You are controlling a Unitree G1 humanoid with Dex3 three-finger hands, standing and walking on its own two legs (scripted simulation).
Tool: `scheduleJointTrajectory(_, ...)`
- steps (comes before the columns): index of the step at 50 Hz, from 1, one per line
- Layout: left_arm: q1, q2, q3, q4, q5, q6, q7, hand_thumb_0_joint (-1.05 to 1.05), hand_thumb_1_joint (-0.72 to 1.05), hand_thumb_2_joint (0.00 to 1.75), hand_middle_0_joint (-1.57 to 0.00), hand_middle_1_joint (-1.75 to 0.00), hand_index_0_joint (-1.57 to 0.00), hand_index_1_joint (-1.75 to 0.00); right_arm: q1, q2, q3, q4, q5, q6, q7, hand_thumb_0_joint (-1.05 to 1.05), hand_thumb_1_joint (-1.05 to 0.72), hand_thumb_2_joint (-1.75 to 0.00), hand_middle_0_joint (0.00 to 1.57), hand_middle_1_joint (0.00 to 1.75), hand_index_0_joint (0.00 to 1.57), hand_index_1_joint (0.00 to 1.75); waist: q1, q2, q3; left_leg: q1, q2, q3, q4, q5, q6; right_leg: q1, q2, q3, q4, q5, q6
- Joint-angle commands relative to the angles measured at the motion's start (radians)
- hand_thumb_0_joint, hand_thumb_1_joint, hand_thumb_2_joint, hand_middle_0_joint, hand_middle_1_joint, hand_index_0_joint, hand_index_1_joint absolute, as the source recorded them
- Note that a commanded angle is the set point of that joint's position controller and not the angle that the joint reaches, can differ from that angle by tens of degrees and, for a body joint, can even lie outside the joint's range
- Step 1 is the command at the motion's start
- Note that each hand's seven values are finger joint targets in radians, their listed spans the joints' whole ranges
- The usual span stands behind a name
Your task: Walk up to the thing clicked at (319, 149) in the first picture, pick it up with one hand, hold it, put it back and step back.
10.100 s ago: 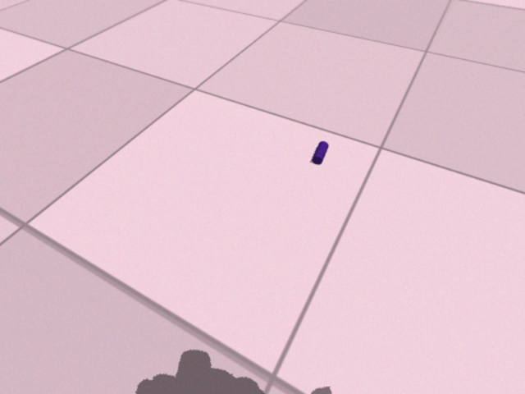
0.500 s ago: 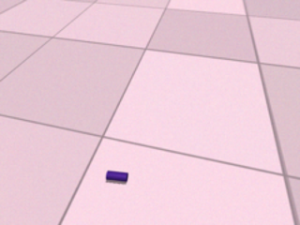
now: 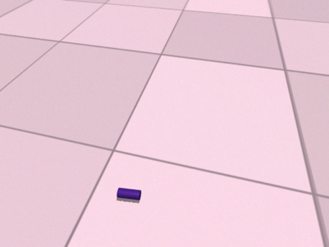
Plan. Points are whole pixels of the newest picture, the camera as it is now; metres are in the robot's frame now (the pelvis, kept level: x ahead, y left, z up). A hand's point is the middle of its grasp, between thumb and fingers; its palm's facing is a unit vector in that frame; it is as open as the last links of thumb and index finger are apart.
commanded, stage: stand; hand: left
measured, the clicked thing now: (129, 193) +0.53 +0.27 -0.76
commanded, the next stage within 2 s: walk up in 0.38 s
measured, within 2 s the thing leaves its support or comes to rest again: neither
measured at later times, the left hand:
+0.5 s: hand out of the picture +0.05 +0.28 -0.15, palm faces +0.03 -0.92 -0.38, open 7.4 cm
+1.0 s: hand out of the picture +0.14 +0.37 -0.18, palm faces -0.08 -0.93 -0.37, open 7.4 cm
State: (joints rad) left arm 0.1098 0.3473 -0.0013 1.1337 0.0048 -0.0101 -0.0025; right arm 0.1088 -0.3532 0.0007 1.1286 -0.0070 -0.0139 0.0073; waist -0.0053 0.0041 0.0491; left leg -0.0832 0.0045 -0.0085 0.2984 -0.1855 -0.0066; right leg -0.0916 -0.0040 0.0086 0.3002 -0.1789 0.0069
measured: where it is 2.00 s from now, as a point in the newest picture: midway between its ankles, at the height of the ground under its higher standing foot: outside the picture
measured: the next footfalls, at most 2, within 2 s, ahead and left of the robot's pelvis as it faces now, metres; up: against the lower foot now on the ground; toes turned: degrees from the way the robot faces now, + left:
left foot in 0.68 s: +0.12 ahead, +0.20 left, +0.00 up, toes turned -2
right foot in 1.04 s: +0.11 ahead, -0.07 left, +0.00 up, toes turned -4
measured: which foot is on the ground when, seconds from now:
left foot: down 0.00-0.42, up 0.44-0.66, down 0.68-1.00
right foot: down 0.00-0.68, up 0.70-1.00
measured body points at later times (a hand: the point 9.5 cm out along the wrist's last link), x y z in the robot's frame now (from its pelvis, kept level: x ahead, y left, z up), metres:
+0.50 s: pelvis +0.00 +0.01 -0.01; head +0.01 +0.01 +0.44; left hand +0.05 +0.33 -0.13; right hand +0.08 -0.31 -0.13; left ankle -0.02 +0.14 -0.72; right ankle -0.01 -0.12 -0.75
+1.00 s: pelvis +0.07 +0.09 -0.02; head +0.11 +0.10 +0.42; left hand +0.14 +0.42 -0.15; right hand +0.14 -0.22 -0.14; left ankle +0.10 +0.23 -0.75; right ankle +0.08 -0.03 -0.74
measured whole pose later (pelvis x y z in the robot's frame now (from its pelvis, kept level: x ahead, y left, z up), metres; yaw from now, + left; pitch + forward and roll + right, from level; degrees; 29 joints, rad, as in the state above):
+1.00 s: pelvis +0.07 +0.09 -0.02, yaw -3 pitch -2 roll -1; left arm 0.22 0.41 0.06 0.95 0.02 0.04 -0.02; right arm 0.21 -0.35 -0.04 0.89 -0.02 -0.02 0.01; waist -0.01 -0.02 0.13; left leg -0.29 0.08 0.06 0.63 -0.30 -0.02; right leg -0.32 0.00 -0.01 0.74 -0.45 -0.02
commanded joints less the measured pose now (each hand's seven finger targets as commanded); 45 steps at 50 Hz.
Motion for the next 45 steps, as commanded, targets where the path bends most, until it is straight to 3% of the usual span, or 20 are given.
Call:
scheduleJointTrajectory(1,-0.023,0.217,0.040,-0.050,0.004,-0.022,0.015,0.00,0.90,0.90,-0.20,-0.30,-0.20,-0.30,-0.038,-0.208,-0.035,-0.056,0.001,-0.017,-0.017,0.00,-0.90,-0.90,0.20,0.30,0.20,0.30,0.008,-0.009,-0.068,-0.001,0.124,-0.087,-0.036,0.164,0.027,0.013,-0.127,0.091,-0.037,0.179,-0.025)
scheduleJointTrajectory(10,-0.032,0.223,0.042,-0.058,0.005,-0.024,0.015,0.00,0.90,0.90,-0.20,-0.30,-0.20,-0.30,-0.028,-0.210,-0.036,-0.062,-0.001,-0.019,-0.018,0.00,-0.90,-0.90,0.20,0.30,0.20,0.30,0.002,-0.001,-0.091,0.008,0.131,-0.088,-0.029,0.203,0.028,0.029,-0.129,0.091,-0.024,0.205,-0.028)
scheduleJointTrajectory(18,-0.021,0.219,0.040,-0.051,0.004,-0.023,0.014,0.00,0.90,0.90,-0.20,-0.30,-0.20,-0.30,-0.031,-0.210,-0.036,-0.060,0.001,-0.016,-0.017,0.00,-0.90,-0.90,0.20,0.30,0.20,0.30,0.005,-0.007,-0.049,-0.014,0.121,-0.092,-0.039,0.125,0.029,0.004,-0.126,0.093,-0.047,0.141,-0.026)
scheduleJointTrajectory(19,0.113,0.322,0.096,-0.064,0.007,-0.041,0.023,0.00,0.90,0.90,-0.20,-0.30,-0.20,-0.30,-0.016,-0.296,-0.101,-0.130,-0.038,0.009,0.012,0.00,-0.90,-0.90,0.20,0.30,0.20,0.30,0.046,0.042,-0.083,-0.105,0.040,-0.018,0.129,-0.166,0.065,0.108,-0.132,0.142,-0.012,-0.166,-0.082)
scheduleJointTrajectory(20,0.200,0.361,0.117,-0.044,0.017,-0.046,0.031,0.00,0.90,0.90,-0.20,-0.30,-0.20,-0.30,-0.046,-0.253,-0.099,-0.161,-0.048,0.021,0.025,0.00,-0.90,-0.90,0.20,0.30,0.20,0.30,0.082,-0.039,-0.038,-0.305,0.007,0.020,0.271,-0.308,0.057,0.174,-0.230,0.280,-0.088,-0.367,-0.137)
scheduleJointTrajectory(21,0.214,0.403,0.142,-0.064,0.030,-0.052,0.041,0.00,0.90,0.90,-0.20,-0.30,-0.20,-0.30,-0.060,-0.242,-0.104,-0.196,-0.061,0.034,0.038,0.00,-0.90,-0.90,0.20,0.30,0.20,0.30,0.102,-0.091,0.022,-0.466,0.022,-0.034,0.495,-0.352,0.046,0.152,-0.364,0.458,-0.160,-0.503,-0.221)
scheduleJointTrajectory(22,0.184,0.402,0.150,-0.102,0.032,-0.061,0.046,0.00,0.90,0.90,-0.20,-0.30,-0.20,-0.30,-0.044,-0.242,-0.109,-0.217,-0.067,0.041,0.047,0.00,-0.90,-0.90,0.20,0.30,0.20,0.30,0.087,-0.069,0.064,-0.533,0.073,-0.104,0.574,-0.303,0.046,0.105,-0.409,0.493,-0.160,-0.526,-0.254)
scheduleJointTrajectory(23,0.130,0.375,0.146,-0.136,0.027,-0.068,0.049,0.00,0.90,0.90,-0.20,-0.30,-0.20,-0.30,-0.007,-0.247,-0.117,-0.220,-0.062,0.043,0.056,0.00,-0.90,-0.90,0.20,0.30,0.20,0.30,0.056,-0.059,0.078,-0.533,0.101,-0.127,0.624,-0.263,0.035,0.059,-0.404,0.464,-0.161,-0.474,-0.260)
scheduleJointTrajectory(25,0.091,0.348,0.142,-0.181,0.030,-0.076,0.048,0.00,0.90,0.90,-0.20,-0.30,-0.20,-0.30,0.027,-0.248,-0.129,-0.245,-0.052,0.041,0.070,0.00,-0.90,-0.90,0.20,0.30,0.20,0.30,0.022,-0.091,0.064,-0.508,0.139,-0.141,0.598,-0.246,0.016,0.047,-0.350,0.355,-0.139,-0.321,-0.245)
scheduleJointTrajectory(27,0.101,0.350,0.144,-0.207,0.033,-0.079,0.039,0.00,0.90,0.90,-0.20,-0.30,-0.20,-0.30,0.035,-0.240,-0.139,-0.265,-0.054,0.038,0.081,0.00,-0.90,-0.90,0.20,0.30,0.20,0.30,0.026,-0.120,0.052,-0.430,0.132,-0.097,0.529,-0.257,-0.002,-0.001,-0.312,0.259,-0.099,-0.202,-0.232)
scheduleJointTrajectory(29,0.090,0.330,0.131,-0.229,0.034,-0.073,0.025,0.00,0.90,0.90,-0.20,-0.30,-0.20,-0.30,0.032,-0.213,-0.140,-0.272,-0.047,0.032,0.079,0.00,-0.90,-0.90,0.20,0.30,0.20,0.30,0.025,-0.165,0.066,-0.317,0.099,-0.031,0.416,-0.227,-0.008,-0.110,-0.244,0.152,-0.057,-0.151,-0.201)
scheduleJointTrajectory(32,0.034,0.285,0.103,-0.266,0.027,-0.044,0.008,0.00,0.90,0.90,-0.20,-0.30,-0.20,-0.30,0.178,-0.184,-0.142,-0.216,-0.028,0.015,0.054,0.00,-0.90,-0.90,0.20,0.30,0.20,0.30,-0.046,-0.149,0.004,-0.017,0.012,0.082,0.207,0.019,-0.023,-0.269,-0.144,0.030,0.146,-0.059,-0.127)
scheduleJointTrajectory(33,0.071,0.235,0.085,-0.268,0.027,-0.031,0.004,0.00,0.90,0.90,-0.20,-0.30,-0.20,-0.30,0.236,-0.218,-0.155,-0.195,-0.033,0.008,0.041,0.00,-0.90,-0.90,0.20,0.30,0.20,0.30,-0.068,-0.057,-0.041,0.112,0.003,0.072,0.204,0.038,-0.008,-0.343,-0.101,0.002,0.281,-0.114,-0.095)
scheduleJointTrajectory(34,0.143,0.162,0.062,-0.261,0.019,-0.019,0.004,0.00,0.90,0.90,-0.20,-0.30,-0.20,-0.30,0.291,-0.287,-0.166,-0.193,-0.042,-0.002,0.027,0.00,-0.90,-0.90,0.20,0.30,0.20,0.30,-0.078,0.170,-0.072,0.089,0.176,-0.159,0.035,-0.099,0.030,-0.354,-0.006,-0.046,0.502,-0.265,-0.056)
scheduleJointTrajectory(35,0.182,0.170,0.064,-0.242,0.006,-0.003,0.014,0.00,0.90,0.90,-0.20,-0.30,-0.20,-0.30,0.236,-0.357,-0.166,-0.233,-0.042,-0.013,0.019,0.00,-0.90,-0.90,0.20,0.30,0.20,0.30,-0.055,0.229,-0.069,-0.074,0.357,-0.497,-0.112,-0.362,0.135,-0.348,0.052,0.054,0.615,-0.435,-0.037)
scheduleJointTrajectory(36,0.180,0.263,0.085,-0.220,0.001,0.001,0.022,0.00,0.90,0.90,-0.20,-0.30,-0.20,-0.30,0.144,-0.407,-0.173,-0.255,-0.023,-0.012,0.018,0.00,-0.90,-0.90,0.20,0.30,0.20,0.30,-0.029,0.183,-0.009,-0.210,0.397,-0.556,-0.136,-0.505,0.228,-0.290,0.013,0.113,0.721,-0.429,-0.047)
scheduleJointTrajectory(37,0.193,0.272,0.082,-0.211,-0.001,0.004,0.019,0.00,0.90,0.90,-0.20,-0.30,-0.20,-0.30,0.099,-0.351,-0.156,-0.273,-0.028,-0.018,0.011,0.00,-0.90,-0.90,0.20,0.30,0.20,0.30,-0.004,0.123,0.025,-0.187,0.362,-0.456,-0.095,-0.435,0.219,-0.327,-0.016,0.136,0.744,-0.373,-0.048)
scheduleJointTrajectory(38,0.220,0.258,0.084,-0.191,-0.006,0.005,0.018,0.00,0.90,0.90,-0.20,-0.30,-0.20,-0.30,0.072,-0.327,-0.141,-0.283,-0.026,-0.024,0.003,0.00,-0.90,-0.90,0.20,0.30,0.20,0.30,0.015,0.151,0.017,-0.163,0.326,-0.367,-0.058,-0.352,0.199,-0.343,-0.027,0.141,0.729,-0.337,-0.049)
scheduleJointTrajectory(40,0.233,0.279,0.090,-0.167,-0.005,0.003,0.010,0.00,0.90,0.90,-0.20,-0.30,-0.20,-0.30,0.085,-0.322,-0.137,-0.279,-0.025,-0.033,-0.005,0.00,-0.90,-0.90,0.20,0.30,0.20,0.30,0.008,0.184,0.017,-0.170,0.285,-0.262,-0.011,-0.203,0.170,-0.303,-0.044,0.118,0.603,-0.323,-0.040)
scheduleJointTrajectory(45,0.173,0.259,0.106,-0.207,0.020,0.025,-0.002,0.00,0.90,0.90,-0.20,-0.30,-0.20,-0.30,0.121,-0.329,-0.139,-0.284,-0.013,-0.032,-0.027,0.00,-0.90,-0.90,0.20,0.30,0.20,0.30,-0.005,0.156,-0.021,-0.126,0.340,-0.215,0.098,0.263,0.216,-0.249,-0.027,0.018,0.486,-0.299,-0.023)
